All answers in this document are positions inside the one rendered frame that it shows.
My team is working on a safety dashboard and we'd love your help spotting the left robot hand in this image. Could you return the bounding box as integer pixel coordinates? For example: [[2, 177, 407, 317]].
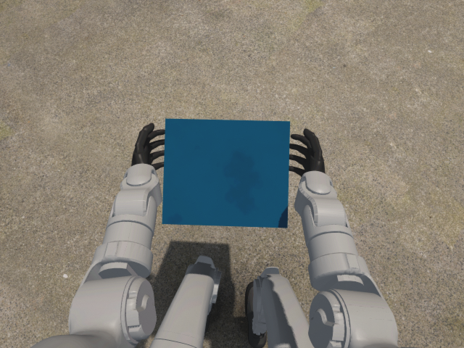
[[131, 123, 165, 170]]

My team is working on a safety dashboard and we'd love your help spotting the right robot hand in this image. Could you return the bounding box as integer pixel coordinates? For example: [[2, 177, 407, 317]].
[[289, 128, 326, 177]]

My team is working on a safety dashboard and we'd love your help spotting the robot left thigh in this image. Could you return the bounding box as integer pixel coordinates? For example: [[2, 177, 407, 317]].
[[149, 262, 222, 348]]

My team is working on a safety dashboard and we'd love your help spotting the robot right forearm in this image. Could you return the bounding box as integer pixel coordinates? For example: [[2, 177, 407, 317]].
[[294, 171, 398, 341]]

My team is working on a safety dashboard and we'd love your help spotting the robot right foot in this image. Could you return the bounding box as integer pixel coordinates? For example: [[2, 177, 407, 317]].
[[245, 281, 267, 348]]

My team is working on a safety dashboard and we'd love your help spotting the right robot upper arm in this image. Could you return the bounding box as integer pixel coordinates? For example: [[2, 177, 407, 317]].
[[308, 289, 417, 348]]

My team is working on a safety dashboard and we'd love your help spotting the robot left forearm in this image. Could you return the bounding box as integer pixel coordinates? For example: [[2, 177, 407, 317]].
[[68, 164, 162, 332]]

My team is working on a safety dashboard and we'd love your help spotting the left robot upper arm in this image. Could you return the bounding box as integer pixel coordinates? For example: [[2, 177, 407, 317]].
[[30, 275, 157, 348]]

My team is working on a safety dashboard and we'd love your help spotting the carton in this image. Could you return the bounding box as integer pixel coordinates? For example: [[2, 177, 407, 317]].
[[162, 119, 290, 228]]

